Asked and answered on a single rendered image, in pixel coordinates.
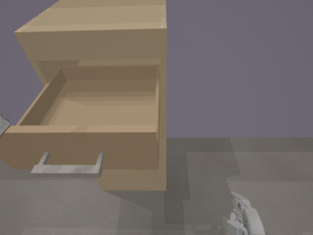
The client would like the handle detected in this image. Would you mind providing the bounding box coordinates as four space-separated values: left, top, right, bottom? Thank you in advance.
31 152 105 178

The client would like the cabinet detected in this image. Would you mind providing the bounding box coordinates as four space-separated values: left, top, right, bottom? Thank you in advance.
14 0 167 191

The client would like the right robot hand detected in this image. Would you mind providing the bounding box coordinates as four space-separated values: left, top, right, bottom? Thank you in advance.
227 192 266 235

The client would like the drawer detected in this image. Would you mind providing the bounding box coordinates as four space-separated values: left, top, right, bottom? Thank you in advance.
0 65 160 170

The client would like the left robot hand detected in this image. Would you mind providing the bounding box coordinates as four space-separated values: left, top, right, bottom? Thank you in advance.
0 107 11 137

